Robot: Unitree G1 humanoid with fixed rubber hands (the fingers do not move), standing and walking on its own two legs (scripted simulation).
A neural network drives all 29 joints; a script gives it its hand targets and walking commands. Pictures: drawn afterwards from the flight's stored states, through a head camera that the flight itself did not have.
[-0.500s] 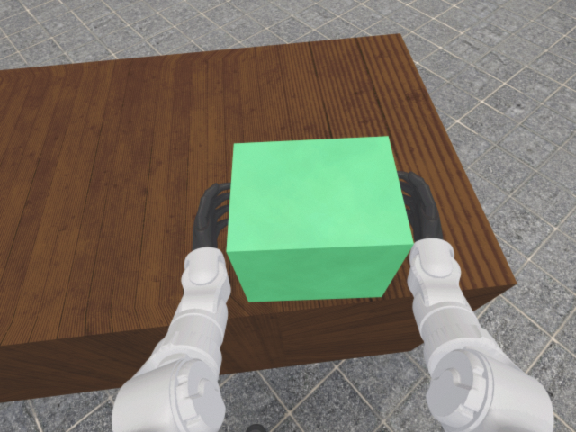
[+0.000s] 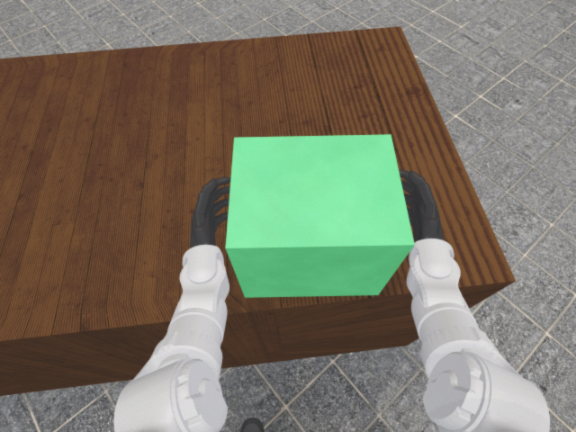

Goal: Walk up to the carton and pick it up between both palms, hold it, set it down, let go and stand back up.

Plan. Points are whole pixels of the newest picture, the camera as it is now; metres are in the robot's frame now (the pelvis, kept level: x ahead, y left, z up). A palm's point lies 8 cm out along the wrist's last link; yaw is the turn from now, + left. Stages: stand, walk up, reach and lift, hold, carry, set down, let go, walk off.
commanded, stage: set down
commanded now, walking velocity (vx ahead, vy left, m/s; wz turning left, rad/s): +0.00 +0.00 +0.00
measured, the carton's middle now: (311, 222) +0.43 +0.02 -0.03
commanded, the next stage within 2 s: none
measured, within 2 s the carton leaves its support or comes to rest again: neither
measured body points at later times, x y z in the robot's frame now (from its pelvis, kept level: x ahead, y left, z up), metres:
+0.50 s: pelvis +0.00 +0.00 -0.01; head +0.12 +0.02 +0.43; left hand +0.41 +0.19 -0.02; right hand +0.44 -0.13 +0.00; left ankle +0.02 +0.13 -0.74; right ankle -0.03 -0.12 -0.74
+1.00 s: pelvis -0.02 -0.01 -0.05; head +0.12 -0.01 +0.38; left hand +0.41 +0.25 -0.04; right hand +0.47 -0.19 -0.02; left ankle +0.01 +0.14 -0.74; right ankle -0.03 -0.12 -0.74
